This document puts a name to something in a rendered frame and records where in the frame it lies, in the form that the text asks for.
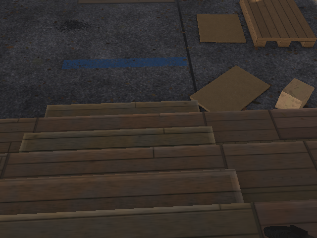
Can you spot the right robot hand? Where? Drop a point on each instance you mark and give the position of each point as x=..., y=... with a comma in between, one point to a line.
x=286, y=232

